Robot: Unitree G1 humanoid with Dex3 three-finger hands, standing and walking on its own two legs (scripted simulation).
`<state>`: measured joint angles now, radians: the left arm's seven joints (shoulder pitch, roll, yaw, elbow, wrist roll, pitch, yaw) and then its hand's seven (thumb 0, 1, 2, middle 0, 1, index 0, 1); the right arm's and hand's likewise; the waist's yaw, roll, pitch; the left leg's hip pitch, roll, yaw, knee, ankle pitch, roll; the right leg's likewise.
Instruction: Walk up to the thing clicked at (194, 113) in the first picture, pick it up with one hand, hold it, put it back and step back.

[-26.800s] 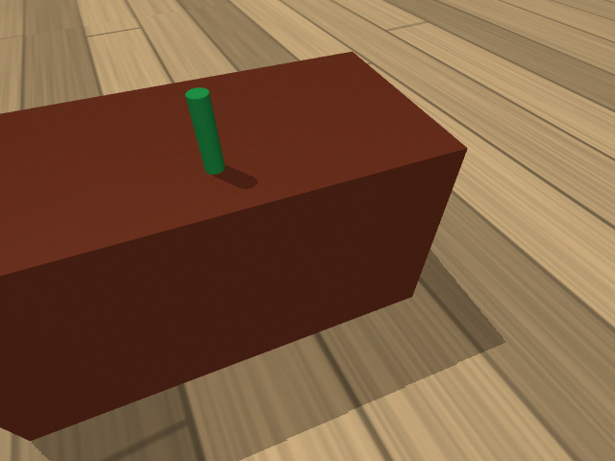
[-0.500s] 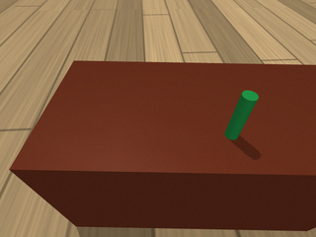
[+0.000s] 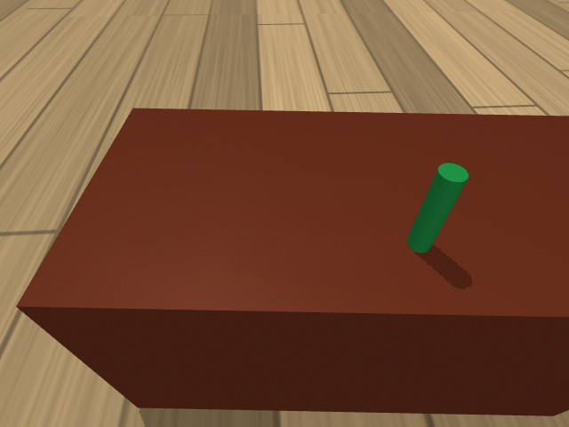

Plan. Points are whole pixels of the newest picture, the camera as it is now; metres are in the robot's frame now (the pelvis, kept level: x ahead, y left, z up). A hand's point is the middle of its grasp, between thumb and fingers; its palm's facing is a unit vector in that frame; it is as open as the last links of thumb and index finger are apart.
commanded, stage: stand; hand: right
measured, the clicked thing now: (433, 211) +0.48 -0.26 +0.01
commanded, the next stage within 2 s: none
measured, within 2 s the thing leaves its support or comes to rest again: neither
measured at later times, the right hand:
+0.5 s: hand out of the picture +0.08 -0.25 -0.16, palm faces -0.03 +0.93 -0.35, open 7.4 cm
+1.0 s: hand out of the picture +0.08 -0.25 -0.15, palm faces -0.03 +0.93 -0.36, open 7.4 cm
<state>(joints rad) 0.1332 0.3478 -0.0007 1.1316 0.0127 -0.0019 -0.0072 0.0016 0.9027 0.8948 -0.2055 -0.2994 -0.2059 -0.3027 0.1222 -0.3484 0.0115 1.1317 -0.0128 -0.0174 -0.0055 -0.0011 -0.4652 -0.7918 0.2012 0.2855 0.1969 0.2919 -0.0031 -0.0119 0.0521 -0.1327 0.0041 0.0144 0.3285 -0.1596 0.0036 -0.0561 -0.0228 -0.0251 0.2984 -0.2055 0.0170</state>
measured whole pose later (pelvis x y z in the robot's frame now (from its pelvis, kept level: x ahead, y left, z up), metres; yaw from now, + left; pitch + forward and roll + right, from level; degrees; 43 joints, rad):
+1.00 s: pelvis +0.01 +0.00 +0.00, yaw +0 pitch -2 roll +0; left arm 0.13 0.35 0.00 1.12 0.01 0.00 0.00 0.00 0.90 0.89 -0.21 -0.30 -0.21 -0.30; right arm 0.11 -0.35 0.01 1.13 -0.01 -0.02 0.00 0.00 -0.90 -0.90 0.21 0.30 0.20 0.30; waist 0.00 -0.01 0.05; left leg -0.12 0.00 0.02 0.33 -0.17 0.01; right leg -0.05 -0.03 -0.02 0.29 -0.21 0.02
